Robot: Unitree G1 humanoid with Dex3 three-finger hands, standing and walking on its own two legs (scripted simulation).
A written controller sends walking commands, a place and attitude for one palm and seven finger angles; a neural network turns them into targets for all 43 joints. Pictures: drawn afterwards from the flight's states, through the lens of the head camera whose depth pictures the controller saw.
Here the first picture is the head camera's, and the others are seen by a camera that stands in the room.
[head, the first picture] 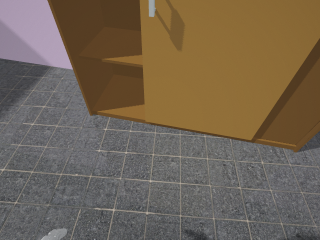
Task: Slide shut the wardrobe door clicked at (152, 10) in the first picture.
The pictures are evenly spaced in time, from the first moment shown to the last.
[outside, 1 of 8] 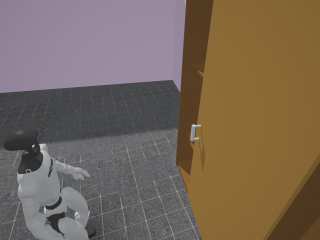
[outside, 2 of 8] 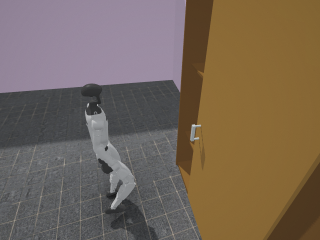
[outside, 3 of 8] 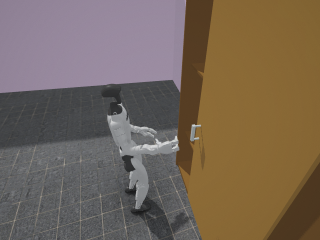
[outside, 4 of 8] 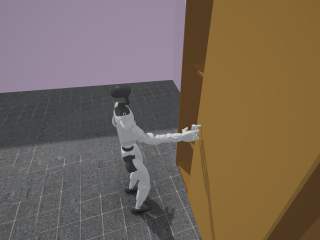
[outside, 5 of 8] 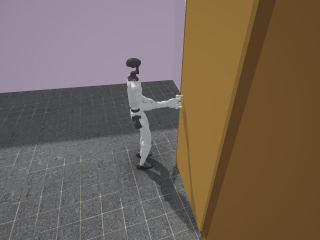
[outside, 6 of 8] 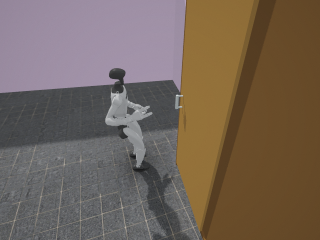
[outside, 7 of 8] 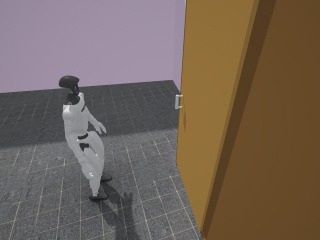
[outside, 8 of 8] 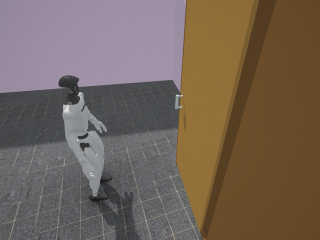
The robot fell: no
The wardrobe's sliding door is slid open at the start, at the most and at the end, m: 0.47 0.47 0.00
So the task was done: yes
